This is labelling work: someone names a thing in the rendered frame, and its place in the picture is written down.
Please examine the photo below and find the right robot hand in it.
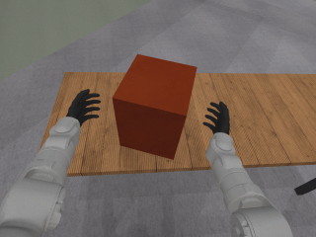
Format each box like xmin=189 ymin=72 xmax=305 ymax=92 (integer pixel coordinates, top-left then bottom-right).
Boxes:
xmin=203 ymin=101 xmax=230 ymax=135

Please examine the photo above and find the left robot upper arm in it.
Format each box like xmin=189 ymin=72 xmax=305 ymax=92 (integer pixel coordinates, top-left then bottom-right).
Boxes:
xmin=0 ymin=177 xmax=67 ymax=237

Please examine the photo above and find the carton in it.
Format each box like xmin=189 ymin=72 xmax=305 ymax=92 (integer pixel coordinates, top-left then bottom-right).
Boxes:
xmin=112 ymin=54 xmax=197 ymax=160

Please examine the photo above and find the right robot forearm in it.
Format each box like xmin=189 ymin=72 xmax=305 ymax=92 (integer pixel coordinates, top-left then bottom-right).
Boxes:
xmin=205 ymin=132 xmax=293 ymax=237

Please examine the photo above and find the table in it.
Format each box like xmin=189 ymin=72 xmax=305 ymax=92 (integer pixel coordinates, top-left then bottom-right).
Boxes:
xmin=39 ymin=72 xmax=316 ymax=196

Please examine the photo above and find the left robot forearm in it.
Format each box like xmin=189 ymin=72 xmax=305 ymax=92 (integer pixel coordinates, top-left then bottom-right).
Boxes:
xmin=0 ymin=117 xmax=81 ymax=223

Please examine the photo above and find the right robot upper arm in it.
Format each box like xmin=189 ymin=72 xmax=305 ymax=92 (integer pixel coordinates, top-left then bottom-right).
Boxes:
xmin=230 ymin=205 xmax=292 ymax=237

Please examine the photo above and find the left robot hand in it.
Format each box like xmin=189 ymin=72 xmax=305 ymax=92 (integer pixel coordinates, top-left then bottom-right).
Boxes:
xmin=66 ymin=89 xmax=101 ymax=127

